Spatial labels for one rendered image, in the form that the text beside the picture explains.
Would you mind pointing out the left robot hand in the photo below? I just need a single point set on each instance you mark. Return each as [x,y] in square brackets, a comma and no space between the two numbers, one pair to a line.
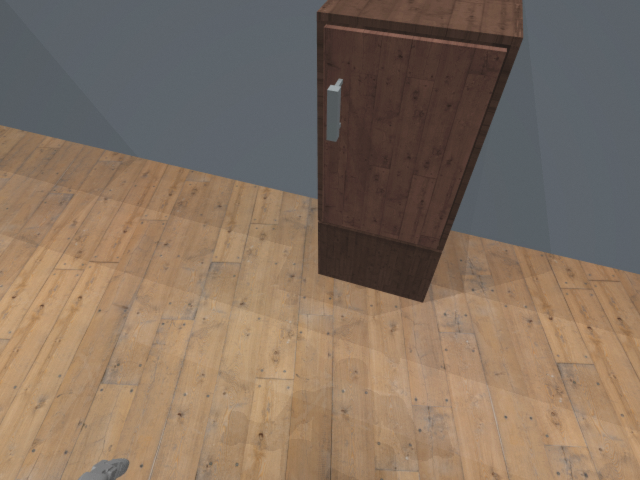
[107,470]

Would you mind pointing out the handle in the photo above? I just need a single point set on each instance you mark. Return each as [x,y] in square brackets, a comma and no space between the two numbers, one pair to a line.
[333,111]

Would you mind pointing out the cupboard door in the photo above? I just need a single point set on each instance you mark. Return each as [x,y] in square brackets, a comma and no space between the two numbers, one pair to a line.
[411,108]

